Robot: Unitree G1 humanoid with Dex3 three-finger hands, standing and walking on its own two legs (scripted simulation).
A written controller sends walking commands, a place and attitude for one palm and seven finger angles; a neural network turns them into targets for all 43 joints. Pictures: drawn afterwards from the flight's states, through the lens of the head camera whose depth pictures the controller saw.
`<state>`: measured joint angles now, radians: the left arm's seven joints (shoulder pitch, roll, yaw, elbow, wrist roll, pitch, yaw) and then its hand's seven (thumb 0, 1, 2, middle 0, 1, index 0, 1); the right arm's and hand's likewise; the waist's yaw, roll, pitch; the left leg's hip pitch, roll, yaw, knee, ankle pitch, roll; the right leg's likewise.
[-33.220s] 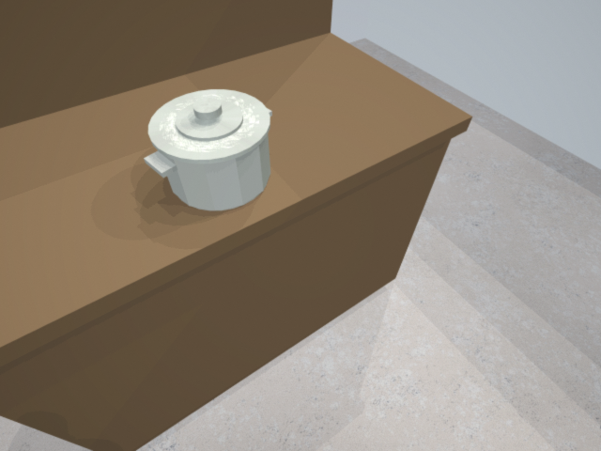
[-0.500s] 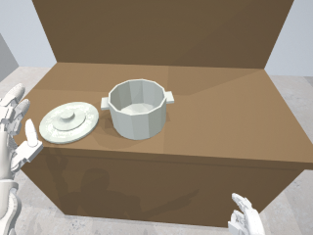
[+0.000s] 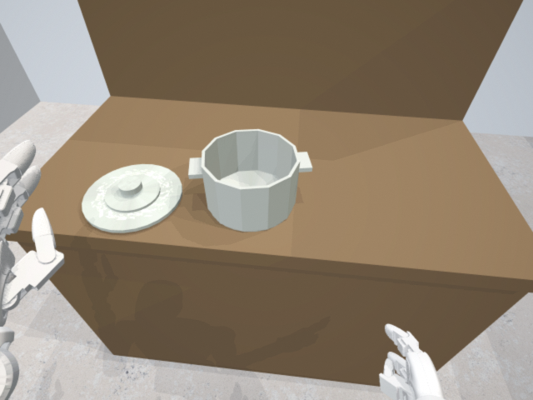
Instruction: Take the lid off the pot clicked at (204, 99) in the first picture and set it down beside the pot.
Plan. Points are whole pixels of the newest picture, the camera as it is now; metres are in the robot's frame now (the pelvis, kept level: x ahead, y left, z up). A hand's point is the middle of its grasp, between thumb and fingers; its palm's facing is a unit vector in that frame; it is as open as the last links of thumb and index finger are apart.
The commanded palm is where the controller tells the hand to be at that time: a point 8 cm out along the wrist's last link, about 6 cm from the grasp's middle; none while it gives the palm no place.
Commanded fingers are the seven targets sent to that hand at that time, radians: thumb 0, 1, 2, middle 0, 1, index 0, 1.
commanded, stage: step back with the hand held close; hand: left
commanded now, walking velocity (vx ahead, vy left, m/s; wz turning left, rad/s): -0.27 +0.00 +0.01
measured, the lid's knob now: (130, 185) +0.48 +0.35 +0.02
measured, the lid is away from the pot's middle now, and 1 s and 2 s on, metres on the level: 0.25 0.25 0.25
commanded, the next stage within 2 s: stop stepping back and stand still in 1.38 s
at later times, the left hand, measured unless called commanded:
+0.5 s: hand (29, 300) +0.15 +0.25 +0.20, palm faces +0.35 -0.80 -0.49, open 7.4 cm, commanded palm +0.09 +0.30 +0.20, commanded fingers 0.00 0.90 0.90 -0.20 -0.30 -0.20 -0.30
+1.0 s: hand out of the picture +0.08 +0.25 +0.20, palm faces +0.36 -0.82 -0.44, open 7.4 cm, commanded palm +0.02 +0.30 +0.20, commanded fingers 0.00 0.90 0.90 -0.20 -0.30 -0.20 -0.30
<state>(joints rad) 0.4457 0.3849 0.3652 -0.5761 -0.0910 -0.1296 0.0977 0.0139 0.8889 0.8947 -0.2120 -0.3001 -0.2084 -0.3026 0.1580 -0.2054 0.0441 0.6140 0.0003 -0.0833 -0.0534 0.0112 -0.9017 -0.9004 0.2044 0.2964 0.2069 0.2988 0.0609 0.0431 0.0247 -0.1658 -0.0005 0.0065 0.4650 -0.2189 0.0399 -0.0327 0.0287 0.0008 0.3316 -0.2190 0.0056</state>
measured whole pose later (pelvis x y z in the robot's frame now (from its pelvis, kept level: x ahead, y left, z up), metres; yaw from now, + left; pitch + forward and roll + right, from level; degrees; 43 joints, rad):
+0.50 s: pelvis -0.05 +0.02 -0.02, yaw +0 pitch -1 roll -3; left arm 0.61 0.46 0.46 -0.74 -0.07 -0.20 0.11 0.01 0.89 0.89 -0.22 -0.30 -0.21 -0.30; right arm 0.21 -0.20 -0.01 0.53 0.01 -0.05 -0.05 0.01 -0.90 -0.90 0.20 0.30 0.21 0.30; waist 0.00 0.01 0.04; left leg -0.39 -0.01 0.02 0.61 -0.21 0.07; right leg -0.28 0.01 0.00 0.53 -0.24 0.04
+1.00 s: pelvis -0.11 +0.02 -0.02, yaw +1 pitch -1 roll -5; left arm 0.56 0.45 0.44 -0.75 -0.04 -0.27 0.13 0.01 0.89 0.89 -0.21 -0.30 -0.21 -0.30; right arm 0.21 -0.20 -0.03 0.56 0.00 -0.07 -0.05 0.01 -0.90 -0.90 0.20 0.30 0.21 0.30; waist -0.01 0.01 0.04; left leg -0.51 0.03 0.00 0.65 -0.21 0.03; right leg -0.27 0.07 0.00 0.56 -0.28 0.02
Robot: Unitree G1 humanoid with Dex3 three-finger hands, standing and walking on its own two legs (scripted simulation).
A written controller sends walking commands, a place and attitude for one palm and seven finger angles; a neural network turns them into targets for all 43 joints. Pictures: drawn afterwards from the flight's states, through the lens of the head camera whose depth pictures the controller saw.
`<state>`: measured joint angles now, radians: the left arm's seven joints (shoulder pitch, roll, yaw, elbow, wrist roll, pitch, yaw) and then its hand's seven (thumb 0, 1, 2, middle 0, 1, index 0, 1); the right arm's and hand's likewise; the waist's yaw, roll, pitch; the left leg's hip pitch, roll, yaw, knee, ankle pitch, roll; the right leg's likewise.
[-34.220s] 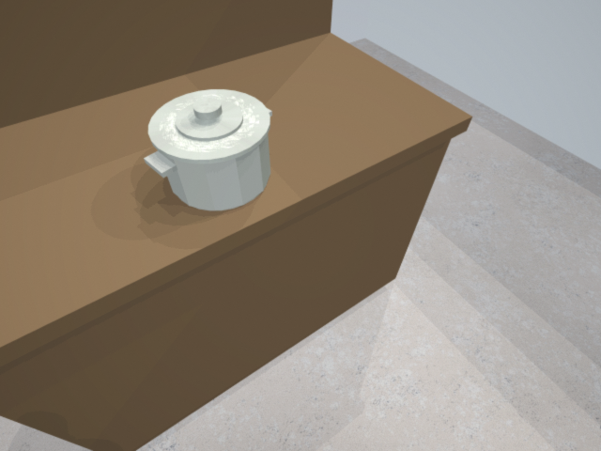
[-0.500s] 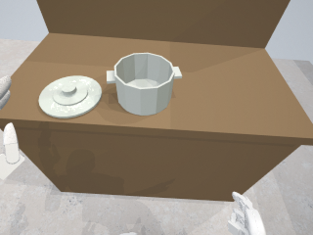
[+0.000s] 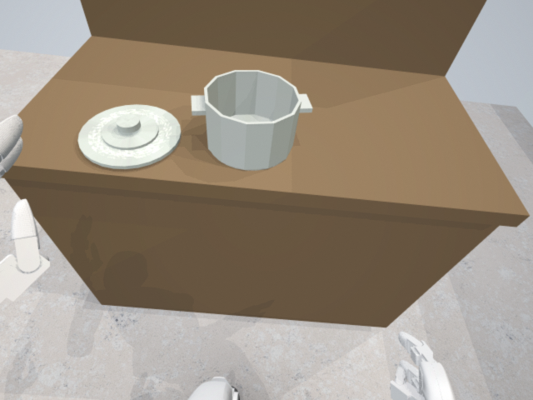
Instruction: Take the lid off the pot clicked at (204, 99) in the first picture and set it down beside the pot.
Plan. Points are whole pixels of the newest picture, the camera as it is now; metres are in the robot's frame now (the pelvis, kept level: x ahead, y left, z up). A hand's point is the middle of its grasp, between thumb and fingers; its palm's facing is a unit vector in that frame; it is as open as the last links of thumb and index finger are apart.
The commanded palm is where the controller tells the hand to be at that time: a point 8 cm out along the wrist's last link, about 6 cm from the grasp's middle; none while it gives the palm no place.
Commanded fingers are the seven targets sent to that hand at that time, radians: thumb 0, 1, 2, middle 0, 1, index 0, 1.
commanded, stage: step back with the hand held close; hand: left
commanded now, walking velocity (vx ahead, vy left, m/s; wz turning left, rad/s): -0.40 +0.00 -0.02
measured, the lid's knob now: (128, 123) +0.60 +0.32 +0.04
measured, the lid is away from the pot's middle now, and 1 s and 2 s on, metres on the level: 0.25 0.25 0.25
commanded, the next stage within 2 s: stop stepping back and stand still in 0.38 s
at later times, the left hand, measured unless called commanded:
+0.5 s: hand out of the picture +0.07 +0.29 +0.23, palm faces +0.31 -0.88 -0.36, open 7.4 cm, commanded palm +0.03 +0.35 +0.23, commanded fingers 0.00 0.90 0.90 -0.20 -0.30 -0.20 -0.30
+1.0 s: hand out of the picture -0.07 +0.46 +0.24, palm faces +0.50 -0.84 -0.22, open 7.4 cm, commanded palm -0.13 +0.46 +0.23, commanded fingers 0.00 0.90 0.90 -0.20 -0.30 -0.20 -0.30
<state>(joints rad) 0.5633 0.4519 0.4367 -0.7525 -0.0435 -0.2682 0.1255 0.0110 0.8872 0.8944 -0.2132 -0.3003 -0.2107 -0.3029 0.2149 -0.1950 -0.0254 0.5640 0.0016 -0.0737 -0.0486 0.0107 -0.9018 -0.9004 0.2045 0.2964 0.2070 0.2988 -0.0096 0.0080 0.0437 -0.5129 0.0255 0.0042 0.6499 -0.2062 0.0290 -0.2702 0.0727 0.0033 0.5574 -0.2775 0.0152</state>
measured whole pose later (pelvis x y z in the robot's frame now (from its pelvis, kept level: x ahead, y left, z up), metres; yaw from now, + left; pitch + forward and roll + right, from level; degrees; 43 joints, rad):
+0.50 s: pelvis -0.12 +0.08 -0.01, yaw -6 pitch -1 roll -8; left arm 0.46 0.48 0.39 -0.77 -0.03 -0.30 0.11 0.01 0.89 0.89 -0.21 -0.30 -0.21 -0.30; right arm 0.17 -0.15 -0.02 0.64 -0.02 -0.09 0.00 0.01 -0.90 -0.90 0.21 0.30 0.21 0.30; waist 0.06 0.01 -0.02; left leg -0.67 0.03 0.02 0.85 -0.34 -0.05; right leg -0.07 0.05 -0.02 0.49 -0.38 0.02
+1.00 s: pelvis -0.29 +0.19 -0.01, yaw -7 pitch +0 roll -4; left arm 0.25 0.50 0.51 -0.54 -0.05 -0.22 0.12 0.00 0.88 0.89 -0.22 -0.30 -0.22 -0.30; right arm 0.28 -0.16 0.00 0.68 0.02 -0.04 -0.05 0.02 -0.90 -0.90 0.20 0.30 0.21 0.30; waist 0.04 -0.10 -0.13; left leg -0.40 0.10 0.01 0.95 -0.49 0.02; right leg -0.29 0.00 -0.14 0.72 -0.45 -0.07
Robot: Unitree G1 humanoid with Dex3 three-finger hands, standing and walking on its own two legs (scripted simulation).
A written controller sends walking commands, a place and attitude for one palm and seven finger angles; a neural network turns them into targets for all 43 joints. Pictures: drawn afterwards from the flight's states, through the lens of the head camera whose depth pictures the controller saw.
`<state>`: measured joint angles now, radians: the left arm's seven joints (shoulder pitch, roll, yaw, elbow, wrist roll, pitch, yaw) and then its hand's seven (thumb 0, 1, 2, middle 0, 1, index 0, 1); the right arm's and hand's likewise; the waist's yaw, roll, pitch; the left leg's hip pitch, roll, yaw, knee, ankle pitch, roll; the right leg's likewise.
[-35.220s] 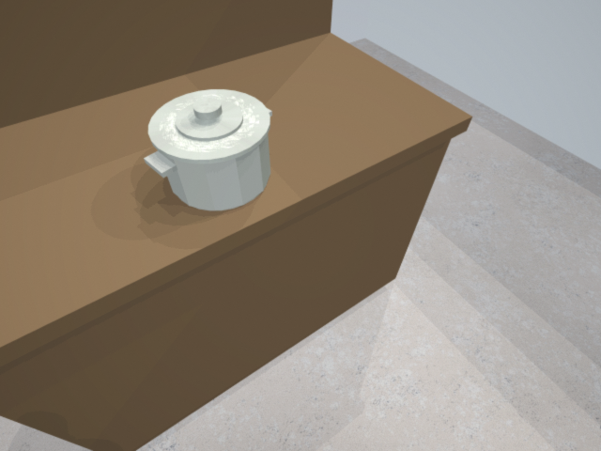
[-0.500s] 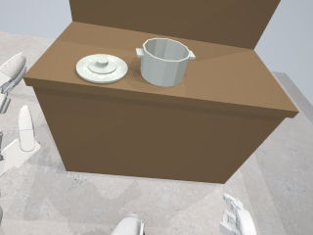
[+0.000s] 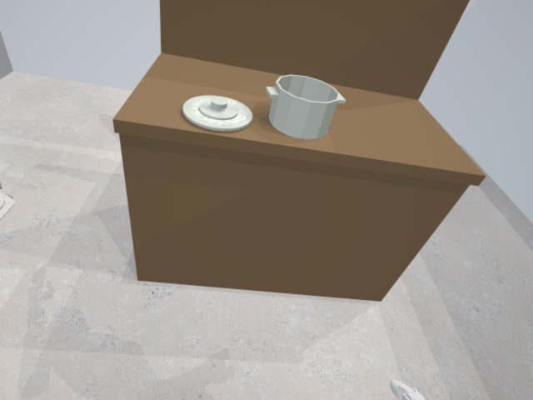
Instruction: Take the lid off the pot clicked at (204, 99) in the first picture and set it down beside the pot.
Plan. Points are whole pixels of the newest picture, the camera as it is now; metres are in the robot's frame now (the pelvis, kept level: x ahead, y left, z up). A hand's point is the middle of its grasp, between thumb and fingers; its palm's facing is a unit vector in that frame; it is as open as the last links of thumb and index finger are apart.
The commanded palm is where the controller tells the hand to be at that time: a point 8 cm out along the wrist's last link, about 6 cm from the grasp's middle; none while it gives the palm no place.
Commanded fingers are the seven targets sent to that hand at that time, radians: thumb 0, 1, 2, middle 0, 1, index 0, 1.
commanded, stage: stop stepping back and stand still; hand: left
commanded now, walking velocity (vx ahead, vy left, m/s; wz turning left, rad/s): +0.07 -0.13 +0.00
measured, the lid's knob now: (219, 103) +0.86 +0.23 +0.06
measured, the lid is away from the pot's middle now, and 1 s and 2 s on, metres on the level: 0.25 0.25 0.25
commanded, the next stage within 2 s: let the arm hang, fingers relaxed in 1.24 s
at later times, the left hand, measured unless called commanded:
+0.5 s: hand out of the picture +0.12 +0.29 -0.12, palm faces +0.16 -0.94 -0.31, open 7.4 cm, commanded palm none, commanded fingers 0.00 0.90 0.90 -0.20 -0.30 -0.20 -0.30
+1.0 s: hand out of the picture +0.05 +0.21 -0.16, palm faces +0.11 -0.97 -0.20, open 7.3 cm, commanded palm none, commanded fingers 0.00 0.90 0.90 -0.20 -0.30 -0.20 -0.30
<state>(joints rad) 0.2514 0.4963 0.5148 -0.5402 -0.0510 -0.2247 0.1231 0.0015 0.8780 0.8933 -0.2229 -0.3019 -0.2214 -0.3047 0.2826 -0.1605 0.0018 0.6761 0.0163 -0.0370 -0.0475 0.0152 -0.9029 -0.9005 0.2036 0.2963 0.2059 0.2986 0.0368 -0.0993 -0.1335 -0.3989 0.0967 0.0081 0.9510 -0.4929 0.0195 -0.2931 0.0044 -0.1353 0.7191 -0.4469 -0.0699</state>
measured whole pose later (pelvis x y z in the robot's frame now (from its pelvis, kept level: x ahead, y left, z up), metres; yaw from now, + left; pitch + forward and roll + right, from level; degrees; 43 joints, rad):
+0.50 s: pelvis -0.02 +0.05 -0.02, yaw +4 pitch +2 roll -1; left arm 0.32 0.25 0.14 0.51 0.04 0.08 0.01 0.00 0.91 0.90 -0.19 -0.30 -0.19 -0.30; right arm 0.26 -0.25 -0.04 0.72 -0.04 0.02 0.03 0.01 -0.90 -0.90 0.20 0.30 0.21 0.30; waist -0.04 0.02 -0.10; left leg -0.45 0.03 0.09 0.93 -0.50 0.05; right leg -0.32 -0.12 -0.04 0.96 -0.57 0.05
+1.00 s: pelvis +0.06 +0.03 +0.02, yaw +4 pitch +2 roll -1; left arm 0.26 0.17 0.03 1.08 0.00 0.01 0.03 0.00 0.92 0.89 -0.20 -0.30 -0.20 -0.30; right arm 0.30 -0.14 -0.05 0.96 -0.02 -0.01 -0.04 0.01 -0.93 -0.90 0.20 0.30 0.20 0.30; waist -0.01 0.00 0.05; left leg -0.24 0.01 0.04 0.59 -0.37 0.03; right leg -0.25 -0.02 0.01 0.57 -0.35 0.03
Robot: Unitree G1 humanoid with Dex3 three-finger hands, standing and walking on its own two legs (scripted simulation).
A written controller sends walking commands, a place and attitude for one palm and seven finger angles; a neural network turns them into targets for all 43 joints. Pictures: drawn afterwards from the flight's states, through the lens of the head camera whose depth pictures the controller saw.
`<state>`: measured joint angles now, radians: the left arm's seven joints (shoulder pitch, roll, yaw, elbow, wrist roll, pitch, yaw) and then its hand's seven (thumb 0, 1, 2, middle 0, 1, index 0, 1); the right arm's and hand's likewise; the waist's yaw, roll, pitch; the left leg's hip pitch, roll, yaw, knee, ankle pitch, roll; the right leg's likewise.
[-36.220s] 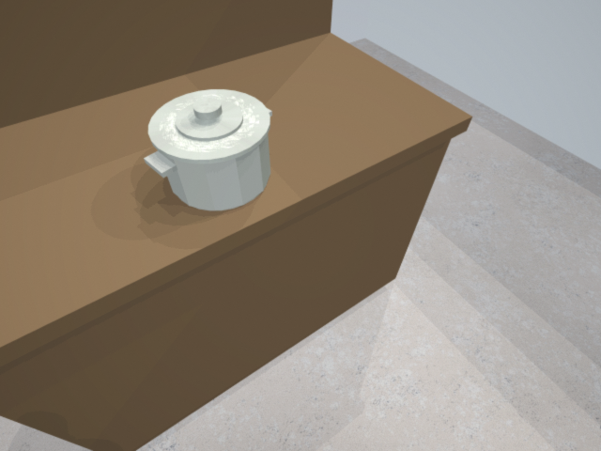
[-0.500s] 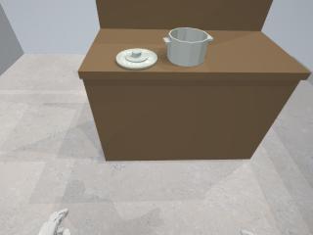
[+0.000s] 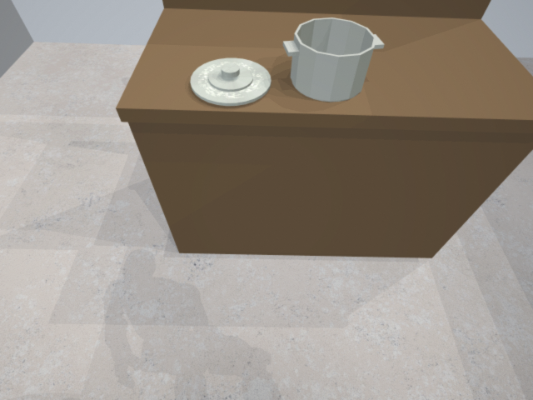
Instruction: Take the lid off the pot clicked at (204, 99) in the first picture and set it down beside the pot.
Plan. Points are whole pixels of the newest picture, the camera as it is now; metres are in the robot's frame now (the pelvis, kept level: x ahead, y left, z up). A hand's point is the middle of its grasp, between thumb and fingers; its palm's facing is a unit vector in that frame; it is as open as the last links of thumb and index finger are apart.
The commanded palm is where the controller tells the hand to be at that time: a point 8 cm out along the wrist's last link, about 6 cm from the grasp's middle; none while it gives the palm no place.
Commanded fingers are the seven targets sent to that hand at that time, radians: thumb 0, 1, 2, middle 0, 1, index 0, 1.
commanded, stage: stop stepping back and stand still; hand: left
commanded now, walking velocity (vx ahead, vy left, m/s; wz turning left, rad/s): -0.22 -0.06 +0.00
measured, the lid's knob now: (230, 70) +0.82 +0.13 +0.04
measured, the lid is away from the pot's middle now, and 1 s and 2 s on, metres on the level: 0.25 0.25 0.25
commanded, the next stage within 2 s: let the arm hang, fingers relaxed in 0.24 s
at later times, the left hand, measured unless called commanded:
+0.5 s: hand out of the picture +0.07 +0.16 -0.16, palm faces -0.02 -0.97 -0.23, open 7.4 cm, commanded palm none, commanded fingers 0.00 0.90 0.90 -0.20 -0.30 -0.20 -0.30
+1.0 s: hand out of the picture -0.03 +0.14 -0.17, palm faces +0.02 -0.99 -0.16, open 7.4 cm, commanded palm none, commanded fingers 0.00 0.90 0.90 -0.20 -0.30 -0.20 -0.30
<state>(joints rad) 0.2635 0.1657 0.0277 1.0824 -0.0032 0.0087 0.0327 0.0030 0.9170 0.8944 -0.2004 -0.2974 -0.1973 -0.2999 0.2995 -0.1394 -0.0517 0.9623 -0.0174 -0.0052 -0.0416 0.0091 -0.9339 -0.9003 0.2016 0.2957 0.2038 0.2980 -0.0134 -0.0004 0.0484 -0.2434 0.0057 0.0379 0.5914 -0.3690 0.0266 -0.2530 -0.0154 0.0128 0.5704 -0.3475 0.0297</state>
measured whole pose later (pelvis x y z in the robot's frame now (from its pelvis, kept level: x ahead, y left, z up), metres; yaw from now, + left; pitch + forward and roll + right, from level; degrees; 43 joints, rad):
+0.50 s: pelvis -0.01 -0.02 +0.01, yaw -1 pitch -1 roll +0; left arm 0.13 0.18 0.02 1.07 0.00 0.01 0.04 0.00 0.91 0.89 -0.20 -0.30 -0.20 -0.30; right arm 0.27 -0.14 -0.06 1.03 -0.01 0.02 -0.04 0.00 -0.92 -0.90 0.20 0.30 0.20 0.30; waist -0.04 0.01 0.06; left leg -0.16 0.03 0.05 0.47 -0.30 0.00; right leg -0.18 0.00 0.01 0.46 -0.27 0.00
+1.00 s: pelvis -0.02 -0.02 +0.01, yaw -1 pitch -1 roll +0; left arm 0.26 0.12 0.02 1.18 0.00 0.00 0.04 0.00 0.91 0.89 -0.20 -0.30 -0.20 -0.30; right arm 0.35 -0.09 -0.04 1.10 -0.01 0.00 -0.04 0.00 -0.91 -0.90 0.20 0.30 0.20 0.30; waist -0.02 0.00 0.06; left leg -0.17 0.03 0.04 0.46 -0.28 -0.01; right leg -0.19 0.01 0.00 0.43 -0.24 0.00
